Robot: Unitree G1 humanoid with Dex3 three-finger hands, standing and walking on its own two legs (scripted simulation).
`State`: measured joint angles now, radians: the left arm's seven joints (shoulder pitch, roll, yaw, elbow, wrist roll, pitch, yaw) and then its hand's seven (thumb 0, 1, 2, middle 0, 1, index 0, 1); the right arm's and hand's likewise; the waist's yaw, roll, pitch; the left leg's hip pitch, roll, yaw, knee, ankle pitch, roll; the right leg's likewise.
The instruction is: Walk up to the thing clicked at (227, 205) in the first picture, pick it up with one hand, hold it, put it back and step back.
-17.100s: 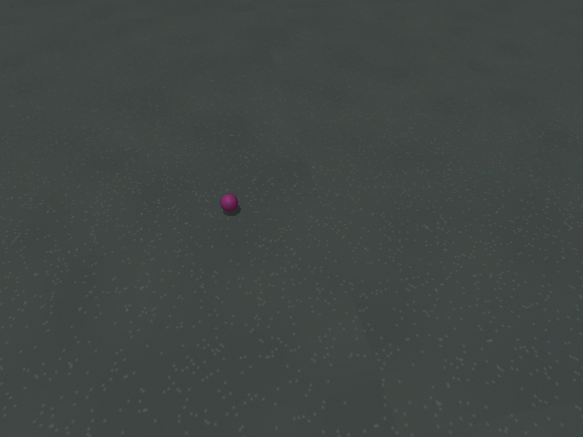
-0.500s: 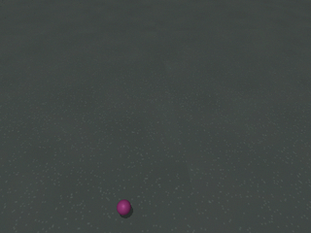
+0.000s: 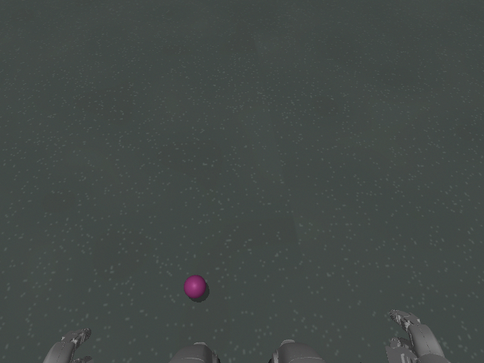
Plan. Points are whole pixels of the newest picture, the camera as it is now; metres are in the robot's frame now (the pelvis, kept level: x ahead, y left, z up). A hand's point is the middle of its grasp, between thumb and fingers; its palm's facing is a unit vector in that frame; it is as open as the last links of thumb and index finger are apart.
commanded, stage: walk up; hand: left
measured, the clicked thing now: (195, 286) +0.40 +0.20 -0.71
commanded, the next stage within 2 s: none
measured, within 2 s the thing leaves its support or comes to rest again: neither
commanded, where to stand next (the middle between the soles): +0.03 -0.03 m, yaw +0 degrees
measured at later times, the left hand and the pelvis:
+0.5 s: hand out of the picture +0.01 +0.24 -0.15, palm faces +0.05 -0.95 -0.31, open 7.4 cm; pelvis -0.04 -0.01 +0.01, yaw +3 degrees
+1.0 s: hand out of the picture +0.07 +0.27 -0.12, palm faces +0.02 -0.93 -0.38, open 7.4 cm; pelvis -0.02 +0.01 +0.02, yaw +2 degrees
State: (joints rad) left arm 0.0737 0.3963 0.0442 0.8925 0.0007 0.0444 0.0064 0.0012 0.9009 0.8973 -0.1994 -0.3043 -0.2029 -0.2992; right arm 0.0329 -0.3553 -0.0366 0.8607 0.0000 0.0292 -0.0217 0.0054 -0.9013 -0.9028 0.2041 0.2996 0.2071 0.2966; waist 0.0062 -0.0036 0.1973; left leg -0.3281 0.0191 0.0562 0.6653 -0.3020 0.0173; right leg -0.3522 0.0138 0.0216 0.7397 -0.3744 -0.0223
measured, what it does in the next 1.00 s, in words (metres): steps on the spot: right foot, then left foot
